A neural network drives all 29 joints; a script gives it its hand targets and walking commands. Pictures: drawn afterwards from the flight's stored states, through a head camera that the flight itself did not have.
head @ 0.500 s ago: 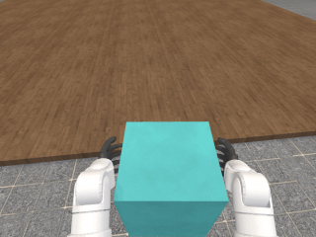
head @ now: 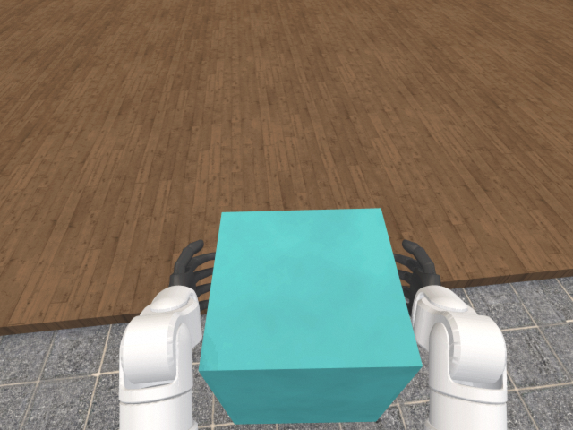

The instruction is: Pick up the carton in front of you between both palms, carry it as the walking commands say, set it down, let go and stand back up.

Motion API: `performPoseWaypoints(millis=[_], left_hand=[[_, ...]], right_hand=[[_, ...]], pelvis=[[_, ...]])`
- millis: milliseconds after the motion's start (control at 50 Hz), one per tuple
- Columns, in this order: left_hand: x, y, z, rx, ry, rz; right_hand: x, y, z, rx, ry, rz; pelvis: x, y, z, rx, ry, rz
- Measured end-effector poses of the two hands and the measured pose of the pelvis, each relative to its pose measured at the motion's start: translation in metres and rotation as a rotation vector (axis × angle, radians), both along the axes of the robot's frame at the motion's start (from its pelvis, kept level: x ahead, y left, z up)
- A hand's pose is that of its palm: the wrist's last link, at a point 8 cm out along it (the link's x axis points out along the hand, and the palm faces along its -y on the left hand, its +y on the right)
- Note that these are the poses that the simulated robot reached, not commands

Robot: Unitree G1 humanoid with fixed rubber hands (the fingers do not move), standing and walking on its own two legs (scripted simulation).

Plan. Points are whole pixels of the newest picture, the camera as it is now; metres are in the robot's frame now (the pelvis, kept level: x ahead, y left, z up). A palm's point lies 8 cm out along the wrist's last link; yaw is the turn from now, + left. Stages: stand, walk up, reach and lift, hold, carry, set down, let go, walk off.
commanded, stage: carry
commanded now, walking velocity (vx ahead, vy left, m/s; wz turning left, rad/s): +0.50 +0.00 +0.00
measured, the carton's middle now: (303, 322) +0.27 -0.01 +0.02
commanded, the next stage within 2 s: none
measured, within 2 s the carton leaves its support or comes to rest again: neither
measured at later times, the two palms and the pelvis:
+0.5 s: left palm (217, 106) +0.62 +0.13 +0.17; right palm (386, 105) +0.60 -0.17 +0.17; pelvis +0.24 +0.00 +0.01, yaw -2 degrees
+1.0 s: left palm (257, 91) +0.73 +0.06 +0.14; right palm (402, 101) +0.70 -0.23 +0.12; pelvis +0.33 -0.04 +0.03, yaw -4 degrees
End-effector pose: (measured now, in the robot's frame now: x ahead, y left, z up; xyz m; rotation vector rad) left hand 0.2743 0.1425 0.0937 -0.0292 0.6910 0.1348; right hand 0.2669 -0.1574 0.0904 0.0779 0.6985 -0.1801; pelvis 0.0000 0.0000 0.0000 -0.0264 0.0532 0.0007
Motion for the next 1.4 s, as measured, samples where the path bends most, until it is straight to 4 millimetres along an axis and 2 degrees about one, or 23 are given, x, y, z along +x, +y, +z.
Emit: performPoseWaypoints(millis=[40, 100, 200, 300, 380, 420, 480, 620, 700, 780, 880, 960, 1000, 1060, 1120, 1220, 1320, 1400], left_hand=[[0.017, 0.001, 0.003, -0.007, 0.022, 0.034], [0.047, 0.002, 0.017, -0.017, 0.009, 0.076], [0.111, -0.001, 0.047, -0.027, -0.068, 0.095], [0.191, -0.007, 0.071, -0.016, -0.149, 0.036], [0.263, -0.008, 0.078, 0.007, -0.179, -0.027], [0.296, -0.008, 0.076, 0.009, -0.146, -0.050], [0.334, -0.011, 0.073, 0.009, -0.068, -0.068], [0.395, -0.022, 0.073, 0.018, 0.012, -0.047], [0.418, -0.029, 0.070, 0.011, 0.024, -0.037], [0.431, -0.037, 0.059, -0.001, 0.061, -0.022], [0.441, -0.051, 0.043, -0.008, 0.089, -0.021], [0.453, -0.067, 0.041, -0.001, 0.049, -0.052], [0.458, -0.078, 0.042, 0.005, 0.024, -0.066], [0.464, -0.094, 0.041, 0.012, -0.010, -0.072], [0.464, -0.104, 0.035, 0.034, 0.013, -0.077], [0.463, -0.102, 0.033, 0.046, 0.035, -0.064], [0.466, -0.087, 0.042, 0.035, -0.002, -0.036], [0.466, -0.072, 0.039, 0.012, 0.019, -0.021]], right_hand=[[0.026, 0.001, 0.004, 0.007, 0.021, 0.023], [0.066, 0.003, 0.018, 0.009, 0.008, 0.053], [0.132, 0.000, 0.045, 0.025, -0.068, 0.054], [0.198, -0.006, 0.068, 0.001, -0.151, 0.023], [0.259, -0.008, 0.081, -0.059, -0.178, 0.012], [0.288, -0.008, 0.083, -0.092, -0.142, 0.014], [0.323, -0.011, 0.081, -0.104, -0.062, 0.016], [0.382, -0.021, 0.071, -0.051, 0.014, 0.008], [0.406, -0.028, 0.067, -0.033, 0.025, -0.002], [0.420, -0.036, 0.056, -0.016, 0.062, -0.012], [0.426, -0.050, 0.038, -0.002, 0.089, -0.030], [0.430, -0.066, 0.035, 0.000, 0.050, -0.058], [0.432, -0.076, 0.034, 0.002, 0.025, -0.069], [0.436, -0.092, 0.029, 0.004, -0.009, -0.069], [0.440, -0.103, 0.024, 0.013, 0.014, -0.064], [0.454, -0.102, 0.031, -0.015, 0.038, -0.019], [0.467, -0.087, 0.048, -0.045, 0.000, 0.018], [0.469, -0.072, 0.050, -0.070, 0.022, 0.036]], pelvis=[[0.019, -0.007, 0.008, 0.008, 0.004, 0.011], [0.050, -0.015, 0.020, 0.023, 0.013, 0.016], [0.105, -0.019, 0.030, 0.053, 0.020, 0.001], [0.161, -0.012, 0.024, 0.044, 0.007, -0.014], [0.206, -0.004, 0.005, 0.031, -0.009, -0.031], [0.219, -0.003, 0.001, 0.048, -0.005, -0.037], [0.233, -0.002, 0.004, 0.048, 0.012, -0.043], [0.264, -0.008, 0.009, 0.042, 0.041, -0.049], [0.278, -0.015, 0.013, 0.045, 0.057, -0.052], [0.294, -0.023, 0.020, 0.051, 0.074, -0.049], [0.313, -0.032, 0.030, 0.058, 0.075, -0.058], [0.325, -0.038, 0.033, 0.058, 0.080, -0.071], [0.330, -0.043, 0.032, 0.056, 0.079, -0.078], [0.341, -0.055, 0.020, 0.055, 0.061, -0.068], [0.351, -0.062, 0.019, 0.042, 0.052, -0.062], [0.359, -0.069, 0.023, 0.056, 0.045, -0.065], [0.367, -0.069, 0.018, 0.037, 0.033, -0.058], [0.375, -0.069, 0.014, 0.041, 0.021, -0.052]])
